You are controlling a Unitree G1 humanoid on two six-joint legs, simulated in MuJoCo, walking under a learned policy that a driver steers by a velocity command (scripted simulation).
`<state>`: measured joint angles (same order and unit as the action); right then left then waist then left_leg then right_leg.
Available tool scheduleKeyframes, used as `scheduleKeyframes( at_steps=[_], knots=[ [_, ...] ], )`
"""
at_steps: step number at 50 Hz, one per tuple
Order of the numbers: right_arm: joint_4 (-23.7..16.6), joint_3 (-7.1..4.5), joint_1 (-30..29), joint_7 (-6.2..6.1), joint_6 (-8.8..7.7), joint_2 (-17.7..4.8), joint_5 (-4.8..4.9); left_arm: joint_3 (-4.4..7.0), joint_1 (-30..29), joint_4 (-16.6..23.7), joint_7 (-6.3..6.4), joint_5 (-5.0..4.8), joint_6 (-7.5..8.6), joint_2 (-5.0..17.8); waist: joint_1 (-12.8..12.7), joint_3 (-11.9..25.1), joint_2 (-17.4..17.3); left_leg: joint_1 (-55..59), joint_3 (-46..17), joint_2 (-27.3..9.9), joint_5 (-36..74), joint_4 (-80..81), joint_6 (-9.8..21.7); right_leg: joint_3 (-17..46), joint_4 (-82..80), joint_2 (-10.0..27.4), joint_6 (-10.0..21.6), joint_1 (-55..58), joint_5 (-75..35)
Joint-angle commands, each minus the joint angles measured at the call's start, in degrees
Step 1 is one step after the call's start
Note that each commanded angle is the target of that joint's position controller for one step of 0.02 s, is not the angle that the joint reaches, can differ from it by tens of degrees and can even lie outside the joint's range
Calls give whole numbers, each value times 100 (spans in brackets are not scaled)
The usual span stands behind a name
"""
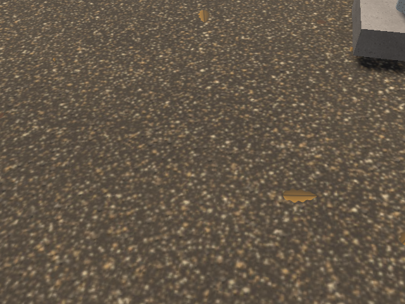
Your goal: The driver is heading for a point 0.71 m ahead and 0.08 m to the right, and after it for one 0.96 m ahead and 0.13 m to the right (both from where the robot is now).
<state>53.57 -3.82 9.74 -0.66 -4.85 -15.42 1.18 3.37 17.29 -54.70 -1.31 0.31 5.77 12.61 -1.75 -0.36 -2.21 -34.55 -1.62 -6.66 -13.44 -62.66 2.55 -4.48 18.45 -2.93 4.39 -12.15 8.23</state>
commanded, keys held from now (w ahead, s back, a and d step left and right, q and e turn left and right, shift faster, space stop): w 0.52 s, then w+e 0.48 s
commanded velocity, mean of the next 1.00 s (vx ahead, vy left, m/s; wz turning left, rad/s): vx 0.50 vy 0.00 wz -0.17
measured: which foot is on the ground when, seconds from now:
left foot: up 0.00-0.32, down 0.34-0.92, up 0.94-1.00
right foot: down 0.00-0.36, up 0.38-0.88, down 0.90-1.00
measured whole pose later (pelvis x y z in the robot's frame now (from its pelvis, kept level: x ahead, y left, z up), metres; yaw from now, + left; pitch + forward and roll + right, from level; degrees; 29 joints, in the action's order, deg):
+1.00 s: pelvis +0.56 +0.00 -0.02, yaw -12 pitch +2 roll +1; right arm 54.0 -3.0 14.0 -0.2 -6.4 -14.8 1.2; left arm 4.8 7.7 -46.8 -2.1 -0.9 3.8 15.1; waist 0.2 -3.0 0.0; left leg -17.2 0.0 -1.9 -24.4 -68.6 0.6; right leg -2.0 32.5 -3.8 5.6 -25.0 9.5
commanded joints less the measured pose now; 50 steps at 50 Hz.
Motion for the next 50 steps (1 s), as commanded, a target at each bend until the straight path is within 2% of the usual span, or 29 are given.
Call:
scheduleKeyframes(
  at_steps=[1,6,11,14,15,16,17,18,19,20,21,22,23,24,25,27,30,34,38,40,42,43,44,45,46,47,48,49,50],
  knots=[
    [-269,-59,23,-13,46,-200,-65,158,14,222,89,-13,81,810,203,5,449,-638,-171,-253,702,714,-114,1320,-1129,1624,914,432,-1130],
    [-513,2,-935,67,4,-90,-36,160,383,69,165,-80,22,881,-70,-225,547,-460,72,-4,1863,2370,-164,800,-1224,1398,689,601,-998],
    [-766,47,-1636,216,-51,-131,23,201,787,-196,193,-128,-82,927,-256,-493,576,-551,124,137,1614,3106,-27,770,-943,1696,653,1385,-1007],
    [-790,-8,-1448,291,-110,-311,31,260,656,-229,226,-148,-157,1040,-24,-339,691,-33,232,298,1022,3340,192,771,-470,1855,519,1730,-1875],
    [-692,-79,-1058,288,-123,-444,20,273,518,-201,231,-151,-182,1087,216,-92,767,617,395,485,906,3403,287,679,-32,1784,441,1706,-2790],
    [-416,-209,-210,266,-123,-652,1,240,404,-171,230,-144,-212,1006,629,380,714,1756,550,684,967,3483,428,466,910,1511,307,1478,-3479],
    [-125,-351,907,219,-120,-1023,-53,159,376,-58,229,-78,-221,838,1017,1157,364,3536,-141,82,1097,3264,731,233,2450,1188,103,434,-2650],
    [29,-479,1616,196,-85,-1585,-119,-49,1011,22,163,-36,-108,155,811,1981,-1052,5745,-2827,-1380,280,3708,1690,142,4786,156,-353,-1968,323],
    [33,-329,1636,207,-68,-1154,-77,-18,881,-58,123,-134,54,376,877,2323,-1104,5917,-4091,-1593,-252,4510,1789,1031,5674,24,-304,-2732,2440],
    [-55,-238,1072,200,-87,-861,-38,103,347,95,105,-294,144,808,793,1435,-818,5219,-3229,-1397,-343,4559,1456,1077,5987,388,-193,-3274,2153],
    [-205,-167,540,194,-96,-639,-48,112,-41,190,137,-309,170,871,632,906,-394,4311,-2411,-1177,34,4661,1240,903,5771,727,-137,-3191,1589],
    [-252,-107,165,215,-108,-447,-95,151,-234,211,189,-230,139,841,446,491,-107,3433,-1835,-950,491,4856,1118,804,5377,941,-148,-2918,1180],
    [-245,-56,12,232,-136,-294,-151,189,-158,190,227,-171,56,767,237,332,-195,2870,-1427,-738,742,5043,998,844,5046,1115,-139,-2517,909],
    [-196,-43,27,246,-145,-251,-171,180,-26,164,233,-157,-26,621,134,299,-304,2568,-1231,-649,818,5202,991,834,4875,1161,-147,-2233,774],
    [-136,-55,130,237,-159,-301,-161,168,45,144,237,-147,-85,492,90,252,-302,2403,-1073,-609,989,5323,1044,788,4727,1183,-173,-2147,699],
    [-42,-98,312,165,-178,-505,-166,180,-153,223,242,-135,-151,479,56,85,-207,2361,-777,-619,1281,5512,1105,764,4322,1214,-260,-2420,282],
    [55,-115,537,50,-168,-593,-180,182,-686,387,202,-120,-176,476,186,-78,-109,2619,-344,-607,1524,5627,978,824,3434,1200,-331,-2875,-645],
    [128,-103,738,-13,-171,-640,-160,120,-1353,600,87,-157,-159,381,406,-259,-104,2803,288,-520,1504,5753,755,670,2317,949,-259,-2699,-1522],
    [281,-124,1071,-37,-84,-675,-119,53,-1925,892,-43,-158,-169,337,605,-501,6,3653,604,-786,1749,5560,692,543,1766,839,-143,-3006,-1324],
    [303,-153,1110,-53,-4,-731,-89,40,-2086,1058,-127,-156,-168,352,603,-544,-14,4050,719,-931,2207,5263,628,398,1628,778,-40,-3070,-860],
    [218,-200,929,-90,74,-886,-60,91,-1959,1168,-204,-154,-169,486,415,-370,-175,4207,913,-973,3787,4672,506,76,1579,541,129,-2590,-250],
    [162,-229,851,-119,117,-978,-53,158,-1678,1161,-221,-147,-181,617,234,-110,-306,4224,1014,-958,4864,4141,434,-128,1627,325,231,-2074,31],
    [104,-236,740,-146,173,-1017,-52,280,-979,1022,-225,-153,-191,818,-162,280,-314,4055,1173,-834,5539,3185,314,-275,1472,65,376,-1141,15],
    [18,-203,713,-167,184,-969,-61,478,-20,793,-163,-164,-209,1197,-601,796,-115,3257,1268,-581,5043,1825,104,38,1234,26,616,389,-243],
    [-219,-50,1041,-109,73,-521,-197,664,713,706,-43,-156,-247,1859,-559,1535,1045,1013,1296,66,2221,-412,-251,2453,1147,1436,1417,2607,-60],
    [-354,103,1071,7,-184,-174,-169,569,649,778,-55,-173,-207,1815,-296,2172,1537,-536,174,1063,-1885,-1752,-363,5205,11,2348,2134,3621,492],
    [-495,-27,454,97,-382,-629,56,443,620,789,-43,-108,-187,1385,-518,1813,1117,-1166,-464,661,-1622,-1990,-178,4607,-128,2126,1766,3460,570],
    [-598,-27,126,115,-467,-687,139,375,283,854,-25,-108,-159,1119,-422,1169,795,-1263,-361,392,-1122,-1665,-53,3706,-127,1901,1516,2694,227],
    [-579,-52,31,74,-476,-661,36,318,-150,964,-35,-107,-141,964,-150,718,263,-951,-314,161,-756,-1105,-57,3080,-220,1662,1356,1727,-293]
  ],
)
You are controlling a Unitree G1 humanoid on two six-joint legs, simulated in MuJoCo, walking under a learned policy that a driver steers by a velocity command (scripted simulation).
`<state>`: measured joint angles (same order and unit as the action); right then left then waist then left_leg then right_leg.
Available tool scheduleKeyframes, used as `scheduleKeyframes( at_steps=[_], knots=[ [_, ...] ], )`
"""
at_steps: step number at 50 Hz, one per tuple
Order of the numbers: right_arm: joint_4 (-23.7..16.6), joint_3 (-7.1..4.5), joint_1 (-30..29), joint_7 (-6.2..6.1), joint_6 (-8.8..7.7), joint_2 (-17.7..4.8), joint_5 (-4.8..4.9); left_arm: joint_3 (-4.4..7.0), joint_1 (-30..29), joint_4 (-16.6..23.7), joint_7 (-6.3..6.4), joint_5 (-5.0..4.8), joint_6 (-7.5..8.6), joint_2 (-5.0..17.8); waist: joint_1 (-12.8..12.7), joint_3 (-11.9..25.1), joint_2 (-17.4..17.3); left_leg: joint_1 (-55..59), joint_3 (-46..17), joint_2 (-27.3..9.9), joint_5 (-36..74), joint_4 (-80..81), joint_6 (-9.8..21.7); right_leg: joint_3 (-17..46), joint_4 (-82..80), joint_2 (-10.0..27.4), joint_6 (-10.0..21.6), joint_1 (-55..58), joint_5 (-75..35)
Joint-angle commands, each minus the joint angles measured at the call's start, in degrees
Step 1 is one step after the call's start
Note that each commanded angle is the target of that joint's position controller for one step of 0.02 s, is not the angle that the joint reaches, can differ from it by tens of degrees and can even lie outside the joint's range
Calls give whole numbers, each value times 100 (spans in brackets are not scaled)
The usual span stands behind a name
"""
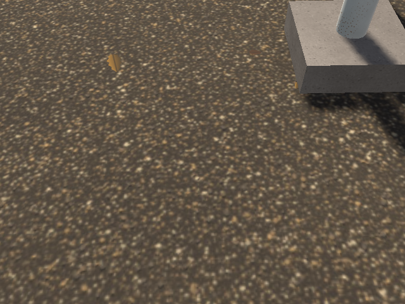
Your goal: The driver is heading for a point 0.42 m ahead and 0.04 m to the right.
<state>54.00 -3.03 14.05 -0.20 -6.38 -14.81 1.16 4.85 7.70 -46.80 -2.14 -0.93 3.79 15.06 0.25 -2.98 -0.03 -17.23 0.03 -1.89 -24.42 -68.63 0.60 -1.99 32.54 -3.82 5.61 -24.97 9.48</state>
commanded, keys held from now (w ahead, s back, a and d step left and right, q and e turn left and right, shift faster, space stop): w+e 0.32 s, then no key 0.68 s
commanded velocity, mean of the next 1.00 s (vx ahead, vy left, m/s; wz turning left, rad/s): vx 0.27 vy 0.00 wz -0.31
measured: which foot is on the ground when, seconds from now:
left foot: up 0.00-0.36, down 0.38-1.00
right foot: down 0.00-0.40, up 0.42-0.74, down 0.76-1.00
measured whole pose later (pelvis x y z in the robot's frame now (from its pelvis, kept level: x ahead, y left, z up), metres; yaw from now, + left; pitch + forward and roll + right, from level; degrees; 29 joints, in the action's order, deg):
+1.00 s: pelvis +0.36 -0.01 +0.01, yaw -17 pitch +0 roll +1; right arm 53.1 -1.0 9.6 0.0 -1.3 -14.1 -0.7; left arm 2.4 10.0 -43.9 1.2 0.6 -0.2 12.8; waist 1.2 -0.9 -0.1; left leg -12.6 1.6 -0.5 -16.9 -30.0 -0.6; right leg 2.6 32.1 0.4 -0.5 -15.6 16.1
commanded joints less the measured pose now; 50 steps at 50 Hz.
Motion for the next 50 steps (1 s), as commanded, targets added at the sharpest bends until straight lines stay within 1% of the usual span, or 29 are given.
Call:
scheduleKeyframes(
  at_steps=[1,3,5,8,11,14,16,18,19,20,21,22,23,24,25,26,28,30,32,35,37,38,39,40,41,42,43,46,50],
  knots=[
    [-607,-202,-384,-19,-254,-788,-67,113,503,278,56,44,69,556,-131,757,-4,-2228,-466,-482,538,-41,94,2410,-1758,1568,1132,2288,-861],
    [-674,-228,-259,-40,-86,-677,-129,103,385,370,100,55,74,600,95,626,121,-1767,-441,-541,674,456,-55,2174,-1983,1389,1152,1576,-1154],
    [-788,-214,-450,-76,6,-564,-190,151,539,374,176,32,94,805,99,488,179,-1783,-325,-471,1082,1072,-244,1882,-2094,1271,1158,1231,-1431],
    [-1029,-167,-1141,-74,17,-442,-202,184,823,347,273,-5,65,917,-122,320,282,-1734,-274,-249,2213,2457,-372,1588,-2068,990,917,1035,-1224],
    [-1225,-112,-1691,-5,-27,-361,-129,188,1072,296,295,-28,22,917,-363,258,465,-1329,-225,27,3009,3516,-346,1600,-1973,876,700,956,-706],
    [-1397,-132,-1947,64,-83,-528,-70,186,1290,223,305,-65,-20,879,-443,260,517,-1251,-389,111,2914,3958,-278,2018,-1617,1060,644,1398,-476],
    [-1441,-172,-1897,115,-150,-685,-60,191,1301,240,341,-54,-62,877,-365,298,586,-1118,-462,139,2495,4170,-183,2369,-1261,1199,594,1743,-481],
    [-1300,-229,-1334,119,-220,-818,-142,175,1177,299,381,-2,-128,815,-71,464,748,-511,-252,236,2409,4492,37,2340,-552,1049,384,1982,-1503],
    [-1201,-287,-813,102,-263,-982,-263,113,1117,380,382,23,-130,639,166,899,679,419,-330,3,2990,4507,264,2097,257,705,151,1837,-2022],
    [-1145,-351,3,82,-273,-1327,-394,13,1077,566,397,121,-117,416,464,1765,34,1984,-1210,-985,4530,4105,649,1637,1834,303,-137,1031,-946],
    [-953,-427,341,119,-159,-1587,-362,-72,2267,538,376,-9,-71,139,15,2579,-1960,3766,-3468,-2328,5129,4177,1832,1203,3642,-492,-534,-819,2821],
    [-1062,-318,271,150,-92,-1093,-163,14,2353,352,380,-38,-79,731,118,2476,-1312,3549,-3839,-2321,4212,4379,1745,1529,4322,-91,-621,-1269,2865],
    [-1165,-215,-33,135,-42,-751,-136,87,1679,431,388,-46,-136,984,276,1723,-770,2864,-2916,-2028,4220,4406,1503,1416,4509,48,-706,-1482,2492],
    [-1196,-133,-365,139,15,-625,-193,85,1273,504,418,-2,-199,939,196,1321,-293,2130,-2262,-1747,4590,4484,1356,1203,4308,234,-763,-1344,2193],
    [-1159,-80,-545,150,47,-505,-209,90,1035,581,431,66,-246,863,101,987,-211,1497,-1849,-1532,4959,4585,1326,1128,3932,399,-784,-1195,2010],
    [-1096,-37,-640,158,55,-443,-258,72,1098,597,414,55,-301,693,-90,899,-365,1015,-1508,-1335,5066,4723,1242,1068,3507,570,-765,-764,1890],
    [-993,-39,-819,165,68,-484,-280,-22,1201,597,415,38,-369,352,-249,879,-696,518,-984,-1054,5404,4943,1248,742,2488,584,-832,-161,1660],
    [-931,-97,-913,123,117,-701,-239,-75,1107,617,430,78,-383,268,-264,1096,-753,386,-746,-1038,5661,4990,1292,572,1634,600,-879,374,1181],
    [-854,-119,-877,91,184,-806,-180,-84,962,613,426,80,-415,322,-202,1252,-748,428,-660,-1064,5308,5027,1271,496,1063,587,-877,738,639],
    [-749,-82,-845,86,285,-792,-127,-54,716,620,408,88,-490,434,-161,1078,-675,275,-672,-1020,3659,5055,1136,399,243,546,-762,1194,160],
    [-673,-12,-780,94,329,-653,-80,-43,595,631,398,162,-507,443,-214,813,-592,-6,-661,-782,2111,4976,818,358,-667,508,-569,1672,-338],
    [-610,53,-600,104,324,-499,-125,-25,497,717,415,224,-505,589,-163,741,-380,-226,-641,-622,1379,4874,518,734,-881,823,-423,1960,-806],
    [-599,91,-397,120,306,-403,-244,10,446,813,452,235,-507,860,50,764,128,-482,-365,-264,671,4507,246,1188,-826,1316,-213,2198,-1518],
    [-532,124,29,119,311,-226,-229,14,227,739,450,185,-522,903,411,809,878,-194,19,67,423,4513,65,1263,-807,1414,38,1743,-676],
    [-504,118,-243,86,351,-373,-249,-32,95,773,386,162,-503,578,200,601,776,146,101,80,757,4437,-57,1129,-920,1119,-63,1234,274],
    [-513,79,-440,64,389,-517,-228,-64,86,750,354,206,-472,460,109,370,635,111,99,76,922,4398,-62,1018,-922,944,-217,1064,436],
    [-482,74,-463,30,428,-521,-210,-65,91,736,341,226,-433,498,107,302,555,130,66,34,1059,4361,-35,939,-852,856,-316,1019,176],
    [-403,70,-376,3,459,-551,-210,-63,245,639,346,164,-331,509,87,419,383,218,2,-37,1485,4295,-8,848,-581,803,-353,1240,-651],
    [-285,66,-443,-11,468,-542,-165,-66,232,568,361,146,-320,488,67,567,218,367,-3,-66,1852,4173,-32,800,-400,765,-314,1407,-1230]
  ],
)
